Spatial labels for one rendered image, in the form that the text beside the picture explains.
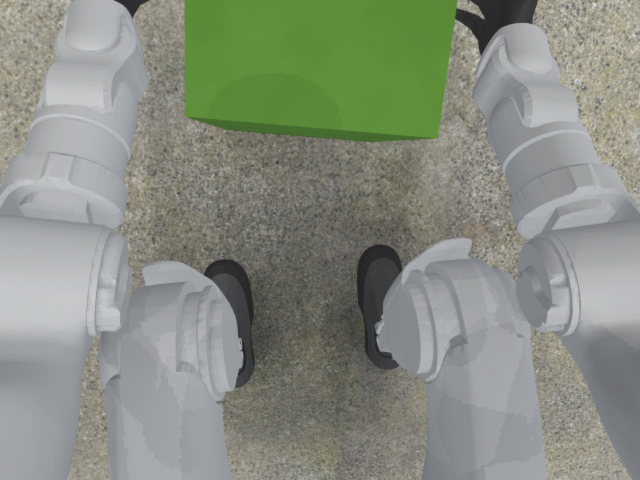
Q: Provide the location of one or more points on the robot right upper arm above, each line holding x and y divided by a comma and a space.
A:
583, 285

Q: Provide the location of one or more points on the robot right forearm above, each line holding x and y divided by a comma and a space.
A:
554, 174

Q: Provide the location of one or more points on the robot right foot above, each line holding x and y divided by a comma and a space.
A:
378, 268

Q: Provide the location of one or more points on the robot right hand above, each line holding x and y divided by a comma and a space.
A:
497, 14

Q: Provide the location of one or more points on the robot left forearm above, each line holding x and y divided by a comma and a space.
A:
81, 136

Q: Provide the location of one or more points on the carton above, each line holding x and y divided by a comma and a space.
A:
361, 70

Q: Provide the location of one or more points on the robot left upper arm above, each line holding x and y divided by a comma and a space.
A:
61, 284

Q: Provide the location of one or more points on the robot right shin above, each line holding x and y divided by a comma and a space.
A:
451, 249

